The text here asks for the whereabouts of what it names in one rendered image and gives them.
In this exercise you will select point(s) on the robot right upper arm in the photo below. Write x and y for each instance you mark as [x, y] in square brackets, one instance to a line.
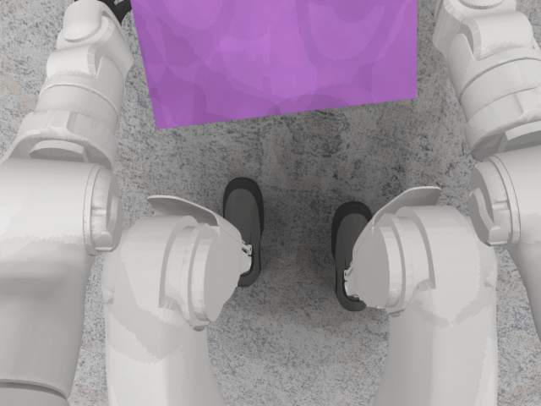
[505, 209]

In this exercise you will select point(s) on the carton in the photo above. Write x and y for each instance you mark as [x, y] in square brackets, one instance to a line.
[209, 61]

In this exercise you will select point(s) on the left robot foot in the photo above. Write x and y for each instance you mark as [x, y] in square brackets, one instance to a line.
[243, 207]

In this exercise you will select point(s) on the robot left upper arm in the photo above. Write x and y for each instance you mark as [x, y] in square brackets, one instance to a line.
[55, 218]

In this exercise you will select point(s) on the robot right forearm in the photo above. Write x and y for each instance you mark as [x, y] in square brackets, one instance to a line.
[494, 64]

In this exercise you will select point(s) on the robot left forearm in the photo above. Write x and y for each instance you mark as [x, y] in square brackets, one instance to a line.
[79, 105]

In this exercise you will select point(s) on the right robot shin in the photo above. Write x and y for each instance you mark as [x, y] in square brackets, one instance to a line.
[357, 283]

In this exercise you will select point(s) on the robot left hand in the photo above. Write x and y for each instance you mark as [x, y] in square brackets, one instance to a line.
[119, 10]

